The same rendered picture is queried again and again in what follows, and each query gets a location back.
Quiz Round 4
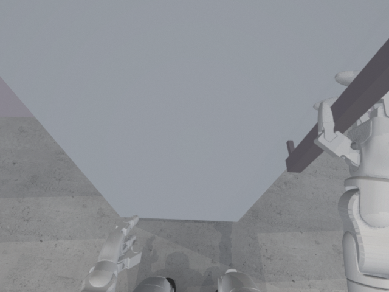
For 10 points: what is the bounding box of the handle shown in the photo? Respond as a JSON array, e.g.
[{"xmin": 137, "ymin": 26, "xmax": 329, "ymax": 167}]
[{"xmin": 285, "ymin": 39, "xmax": 389, "ymax": 173}]

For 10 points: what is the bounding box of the right robot forearm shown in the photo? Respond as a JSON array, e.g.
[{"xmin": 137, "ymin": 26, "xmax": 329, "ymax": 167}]
[{"xmin": 338, "ymin": 176, "xmax": 389, "ymax": 292}]

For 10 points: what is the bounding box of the robot right thigh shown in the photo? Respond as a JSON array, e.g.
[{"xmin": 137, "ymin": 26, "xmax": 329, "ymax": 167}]
[{"xmin": 218, "ymin": 272, "xmax": 261, "ymax": 292}]

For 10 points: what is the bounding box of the left robot forearm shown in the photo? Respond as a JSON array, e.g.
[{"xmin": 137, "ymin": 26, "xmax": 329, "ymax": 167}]
[{"xmin": 81, "ymin": 261, "xmax": 118, "ymax": 292}]

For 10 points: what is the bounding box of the left robot hand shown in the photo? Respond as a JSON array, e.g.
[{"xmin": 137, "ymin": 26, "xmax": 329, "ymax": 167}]
[{"xmin": 98, "ymin": 215, "xmax": 142, "ymax": 273}]

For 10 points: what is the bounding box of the fridge door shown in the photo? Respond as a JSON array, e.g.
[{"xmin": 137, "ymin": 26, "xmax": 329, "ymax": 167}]
[{"xmin": 0, "ymin": 0, "xmax": 389, "ymax": 222}]

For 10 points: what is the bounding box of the right robot hand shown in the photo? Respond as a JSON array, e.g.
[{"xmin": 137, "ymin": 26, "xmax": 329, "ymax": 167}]
[{"xmin": 313, "ymin": 71, "xmax": 389, "ymax": 179}]

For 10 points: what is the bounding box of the robot left thigh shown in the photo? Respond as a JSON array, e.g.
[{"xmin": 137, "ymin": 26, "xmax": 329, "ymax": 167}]
[{"xmin": 133, "ymin": 277, "xmax": 174, "ymax": 292}]

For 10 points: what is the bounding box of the robot thigh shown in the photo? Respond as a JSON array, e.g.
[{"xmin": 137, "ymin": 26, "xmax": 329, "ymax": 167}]
[
  {"xmin": 218, "ymin": 272, "xmax": 261, "ymax": 292},
  {"xmin": 133, "ymin": 277, "xmax": 174, "ymax": 292}
]

